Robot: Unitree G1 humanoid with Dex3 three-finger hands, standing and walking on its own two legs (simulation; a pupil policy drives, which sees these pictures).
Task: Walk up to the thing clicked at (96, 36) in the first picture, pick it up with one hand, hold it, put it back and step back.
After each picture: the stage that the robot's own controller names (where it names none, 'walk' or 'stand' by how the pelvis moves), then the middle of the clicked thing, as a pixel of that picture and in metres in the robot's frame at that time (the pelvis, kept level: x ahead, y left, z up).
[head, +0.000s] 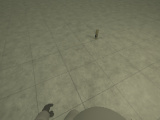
stand; (96, 34) +1.88 -0.05 -0.65
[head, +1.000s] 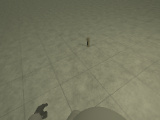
walk; (88, 42) +1.72 +0.25 -0.63
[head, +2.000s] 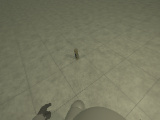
walk; (76, 54) +1.13 +0.42 -0.65
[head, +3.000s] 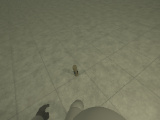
walk; (75, 71) +0.75 +0.34 -0.65
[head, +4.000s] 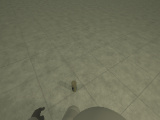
walk; (74, 86) +0.50 +0.23 -0.64
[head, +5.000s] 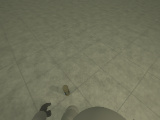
stand; (66, 90) +0.38 +0.30 -0.64
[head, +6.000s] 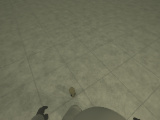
stand; (72, 92) +0.34 +0.22 -0.64
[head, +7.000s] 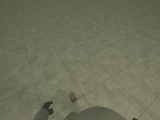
stand; (72, 97) +0.31 +0.21 -0.65
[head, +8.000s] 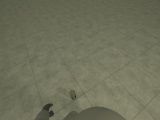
stand; (73, 95) +0.34 +0.22 -0.65
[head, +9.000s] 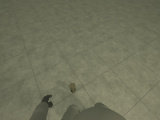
stand; (72, 88) +0.37 +0.19 -0.64
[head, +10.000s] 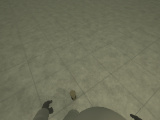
stand; (73, 95) +0.33 +0.21 -0.65
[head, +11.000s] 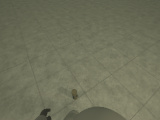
stand; (74, 94) +0.37 +0.19 -0.66
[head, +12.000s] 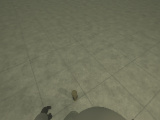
stand; (74, 95) +0.35 +0.19 -0.66
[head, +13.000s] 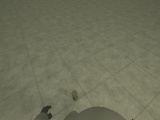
stand; (74, 96) +0.35 +0.18 -0.66
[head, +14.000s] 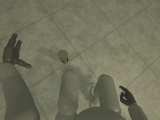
go down; (64, 57) +0.42 +0.23 -0.31
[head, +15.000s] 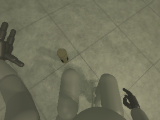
go down; (63, 57) +0.42 +0.25 -0.27
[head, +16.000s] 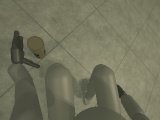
close in; (38, 50) +0.40 +0.29 -0.16
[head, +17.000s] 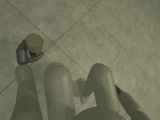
close; (35, 49) +0.41 +0.29 -0.16
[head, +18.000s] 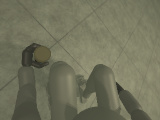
lift; (41, 57) +0.34 +0.27 -0.16
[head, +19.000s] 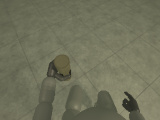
lift; (64, 70) +0.31 +0.18 +0.03
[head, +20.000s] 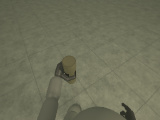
hold; (70, 72) +0.31 +0.15 +0.05
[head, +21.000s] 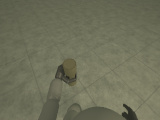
hold; (70, 74) +0.30 +0.15 +0.03
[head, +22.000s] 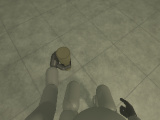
crouch; (65, 61) +0.38 +0.18 -0.04
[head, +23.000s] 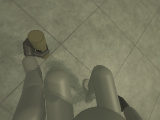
lower; (41, 47) +0.43 +0.27 -0.14
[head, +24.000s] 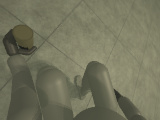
lower; (26, 43) +0.44 +0.29 -0.16
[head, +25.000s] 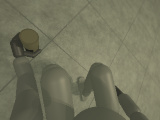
lower; (31, 46) +0.41 +0.29 -0.16
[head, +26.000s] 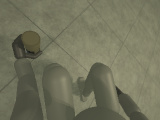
lower; (32, 47) +0.41 +0.29 -0.16
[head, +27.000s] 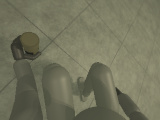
lower; (31, 48) +0.40 +0.30 -0.16
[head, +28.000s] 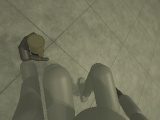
open; (37, 50) +0.40 +0.28 -0.16
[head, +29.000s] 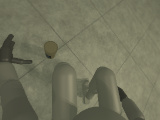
stand; (50, 51) +0.39 +0.26 -0.19
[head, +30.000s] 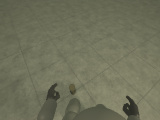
stand; (72, 89) +0.35 +0.18 -0.56
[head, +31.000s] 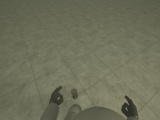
stand; (74, 94) +0.36 +0.18 -0.60
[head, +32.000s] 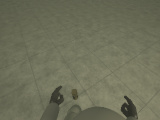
stand; (74, 94) +0.36 +0.18 -0.60
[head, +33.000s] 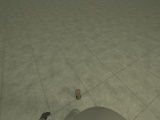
stand; (78, 94) +0.39 +0.16 -0.65
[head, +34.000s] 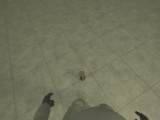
walk; (82, 76) +0.48 +0.15 -0.63
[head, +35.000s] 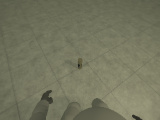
walk; (79, 64) +0.75 +0.14 -0.64
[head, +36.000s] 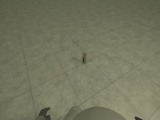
stand; (84, 58) +1.02 +0.18 -0.64
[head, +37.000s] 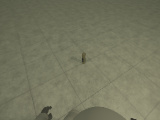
stand; (83, 58) +1.02 +0.16 -0.66
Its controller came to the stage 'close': yes
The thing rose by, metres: 0.68
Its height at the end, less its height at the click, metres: +0.00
